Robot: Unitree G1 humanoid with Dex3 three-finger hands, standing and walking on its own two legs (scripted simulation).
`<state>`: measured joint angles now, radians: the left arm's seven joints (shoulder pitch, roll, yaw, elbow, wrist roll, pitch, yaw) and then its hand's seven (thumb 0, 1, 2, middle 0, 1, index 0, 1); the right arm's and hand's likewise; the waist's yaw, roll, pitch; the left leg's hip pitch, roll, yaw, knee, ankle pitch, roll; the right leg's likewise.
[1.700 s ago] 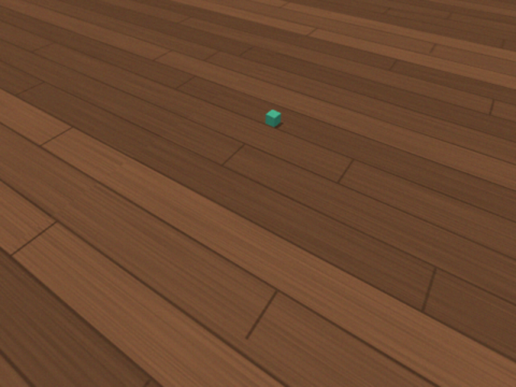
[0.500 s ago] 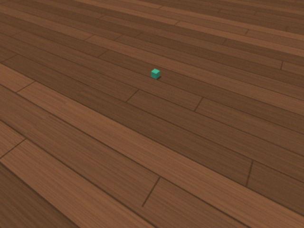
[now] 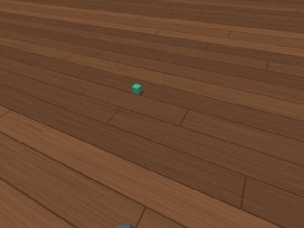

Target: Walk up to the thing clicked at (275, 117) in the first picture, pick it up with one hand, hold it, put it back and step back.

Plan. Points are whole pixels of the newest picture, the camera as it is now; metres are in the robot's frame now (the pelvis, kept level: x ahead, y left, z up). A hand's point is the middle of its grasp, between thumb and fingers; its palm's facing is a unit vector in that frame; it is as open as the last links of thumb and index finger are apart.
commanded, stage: walk up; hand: left
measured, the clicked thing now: (136, 88) +1.61 +0.24 -0.74
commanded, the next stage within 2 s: none
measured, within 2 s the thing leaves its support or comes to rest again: neither
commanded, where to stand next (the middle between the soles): +1.22 +0.02 m, yaw -3 degrees
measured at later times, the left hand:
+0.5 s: hand (78, 164) +0.38 +0.31 -0.14, palm faces -0.11 -0.93 -0.36, open 7.4 cm
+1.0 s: hand (98, 125) +0.56 +0.27 -0.13, palm faces -0.05 -0.92 -0.39, open 7.4 cm
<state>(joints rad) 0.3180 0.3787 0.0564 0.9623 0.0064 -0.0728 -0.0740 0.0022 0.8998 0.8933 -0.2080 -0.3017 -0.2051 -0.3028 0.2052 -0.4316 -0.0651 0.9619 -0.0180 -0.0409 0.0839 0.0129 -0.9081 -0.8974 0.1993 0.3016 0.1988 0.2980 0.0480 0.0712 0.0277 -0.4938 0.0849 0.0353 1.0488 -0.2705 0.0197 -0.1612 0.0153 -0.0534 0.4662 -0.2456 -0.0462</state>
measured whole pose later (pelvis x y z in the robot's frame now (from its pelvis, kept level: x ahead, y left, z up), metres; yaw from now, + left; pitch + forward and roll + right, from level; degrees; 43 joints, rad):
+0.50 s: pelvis +0.28 +0.03 +0.00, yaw -3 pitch -2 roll +1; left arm 0.26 0.46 0.04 0.88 -0.02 -0.07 -0.06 0.01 0.90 0.89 -0.20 -0.30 -0.20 -0.30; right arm 0.28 -0.38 -0.05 0.86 -0.01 -0.09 0.06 0.01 -0.90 -0.90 0.20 0.30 0.20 0.30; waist -0.03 -0.05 0.07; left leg -0.16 0.06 0.12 0.46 -0.26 0.00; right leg -0.50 -0.05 0.04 1.01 -0.32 -0.02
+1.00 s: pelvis +0.53 -0.01 +0.00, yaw -3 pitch -2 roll -1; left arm 0.36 0.40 0.04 0.89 0.01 -0.10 -0.05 0.00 0.90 0.89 -0.21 -0.30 -0.21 -0.30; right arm 0.24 -0.44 -0.07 0.88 -0.01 -0.03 0.08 0.01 -0.91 -0.90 0.20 0.30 0.20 0.30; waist 0.04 0.07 0.06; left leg -0.55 0.10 -0.02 0.83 -0.22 -0.01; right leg -0.13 -0.02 -0.09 0.44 -0.28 -0.02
